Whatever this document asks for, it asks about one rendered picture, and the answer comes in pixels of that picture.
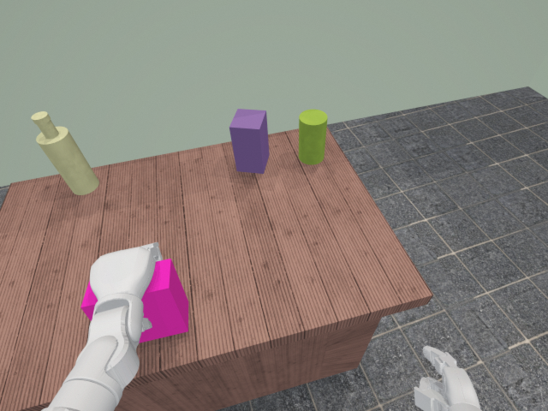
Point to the table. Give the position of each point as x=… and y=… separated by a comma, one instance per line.
x=287, y=274

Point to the sponge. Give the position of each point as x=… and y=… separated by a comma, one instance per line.
x=165, y=303

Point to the right robot hand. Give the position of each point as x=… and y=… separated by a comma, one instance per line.
x=457, y=387

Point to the left robot hand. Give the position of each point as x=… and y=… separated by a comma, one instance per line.
x=126, y=271

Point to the robot left forearm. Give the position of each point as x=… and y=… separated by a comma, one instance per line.
x=108, y=362

